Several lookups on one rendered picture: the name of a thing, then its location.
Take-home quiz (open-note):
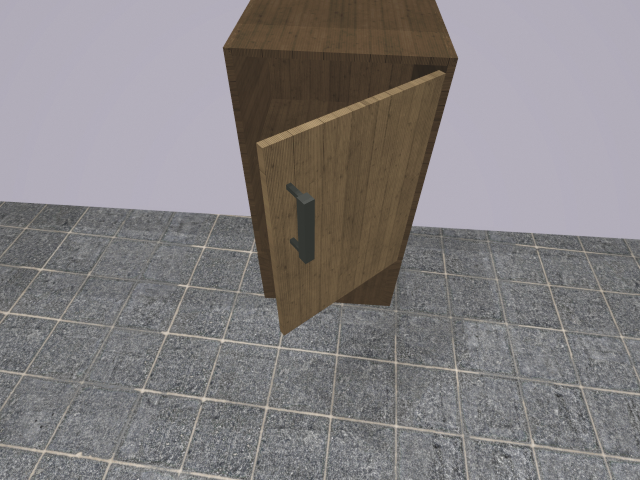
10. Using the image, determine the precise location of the cupboard door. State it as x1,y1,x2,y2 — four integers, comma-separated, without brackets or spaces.
256,70,446,335

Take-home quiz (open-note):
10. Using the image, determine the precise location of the handle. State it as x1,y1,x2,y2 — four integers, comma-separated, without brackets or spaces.
286,183,315,264

